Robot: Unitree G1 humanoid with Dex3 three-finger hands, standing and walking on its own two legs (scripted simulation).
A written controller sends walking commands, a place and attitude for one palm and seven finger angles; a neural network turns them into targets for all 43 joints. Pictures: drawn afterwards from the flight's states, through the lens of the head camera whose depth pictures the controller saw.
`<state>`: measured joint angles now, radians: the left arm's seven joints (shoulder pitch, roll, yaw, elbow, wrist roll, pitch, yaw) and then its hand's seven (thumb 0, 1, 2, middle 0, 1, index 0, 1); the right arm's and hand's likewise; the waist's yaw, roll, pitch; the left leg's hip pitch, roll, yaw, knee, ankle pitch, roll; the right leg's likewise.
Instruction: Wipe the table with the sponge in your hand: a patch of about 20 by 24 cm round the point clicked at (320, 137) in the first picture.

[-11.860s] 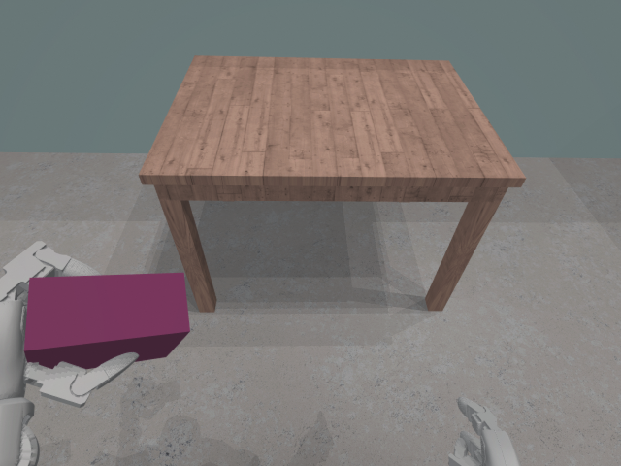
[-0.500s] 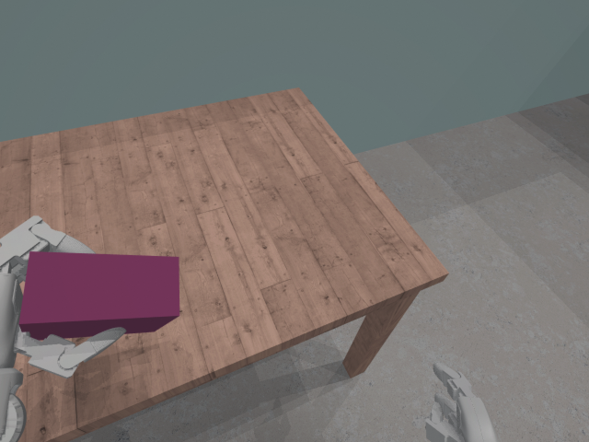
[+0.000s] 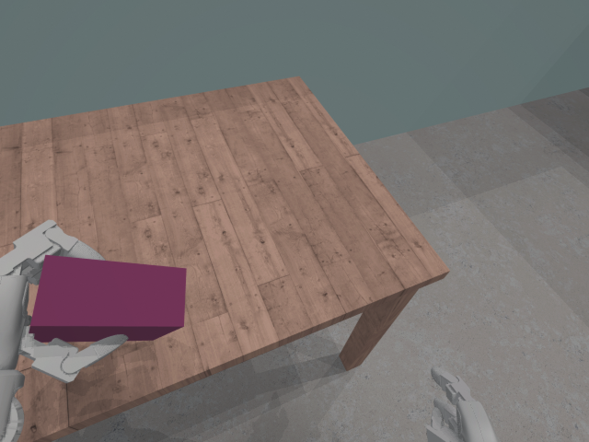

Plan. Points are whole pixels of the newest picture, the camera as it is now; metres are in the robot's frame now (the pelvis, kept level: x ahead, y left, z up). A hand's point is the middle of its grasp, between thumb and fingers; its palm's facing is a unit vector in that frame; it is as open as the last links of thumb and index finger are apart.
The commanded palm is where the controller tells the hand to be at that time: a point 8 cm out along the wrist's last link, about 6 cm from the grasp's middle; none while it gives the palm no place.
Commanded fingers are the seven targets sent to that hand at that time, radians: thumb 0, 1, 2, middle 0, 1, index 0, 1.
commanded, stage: come to a stop and stand still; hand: left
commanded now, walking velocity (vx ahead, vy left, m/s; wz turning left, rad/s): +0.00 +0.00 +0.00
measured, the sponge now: (129, 305) +0.23 +0.20 +0.10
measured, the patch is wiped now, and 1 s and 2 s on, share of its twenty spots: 0.00 0.00 0.00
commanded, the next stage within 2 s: look again from close up in 0.44 s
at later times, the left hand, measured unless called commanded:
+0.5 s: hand (68, 308) +0.21 +0.24 +0.15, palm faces +0.36 -0.83 -0.41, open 10.2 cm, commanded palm +0.15 +0.27 +0.18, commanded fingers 0.00 0.10 1.30 -1.20 -1.60 -1.20 -1.60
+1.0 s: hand (52, 311) +0.20 +0.24 +0.16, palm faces +0.35 -0.79 -0.49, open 10.2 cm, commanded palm +0.13 +0.26 +0.18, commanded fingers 0.00 0.10 1.30 -1.20 -1.60 -1.20 -1.60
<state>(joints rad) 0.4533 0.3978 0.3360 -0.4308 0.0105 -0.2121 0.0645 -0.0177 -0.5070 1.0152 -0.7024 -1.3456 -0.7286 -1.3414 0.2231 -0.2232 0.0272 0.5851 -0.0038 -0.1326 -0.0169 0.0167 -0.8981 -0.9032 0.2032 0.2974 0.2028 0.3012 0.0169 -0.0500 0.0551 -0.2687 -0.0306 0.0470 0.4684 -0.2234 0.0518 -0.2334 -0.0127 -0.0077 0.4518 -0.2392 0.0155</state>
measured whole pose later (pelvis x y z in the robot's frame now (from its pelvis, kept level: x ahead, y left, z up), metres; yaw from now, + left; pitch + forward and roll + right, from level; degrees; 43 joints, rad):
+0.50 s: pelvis -0.01 -0.01 +0.00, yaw +0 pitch +0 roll -1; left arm 0.42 0.36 0.33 -0.43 -0.01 -0.13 0.09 -0.02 -0.51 1.02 -0.70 -1.34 -0.73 -1.34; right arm 0.19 -0.20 0.05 0.55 0.01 -0.10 -0.04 0.02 -0.90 -0.90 0.20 0.30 0.20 0.30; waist 0.02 0.00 0.03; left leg -0.25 -0.01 0.03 0.46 -0.20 0.04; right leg -0.20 0.01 -0.02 0.41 -0.21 0.00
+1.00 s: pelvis -0.03 -0.02 +0.00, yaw +1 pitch -1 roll -1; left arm 0.34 0.44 0.35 -0.37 0.02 -0.18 0.04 -0.02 -0.51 1.02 -0.70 -1.34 -0.73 -1.34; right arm 0.25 -0.21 0.02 0.58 0.01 -0.14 -0.06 0.02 -0.90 -0.90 0.20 0.30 0.20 0.30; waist 0.04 0.01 0.02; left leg -0.28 0.01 0.02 0.47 -0.18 0.03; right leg -0.21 0.03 -0.04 0.39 -0.18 -0.01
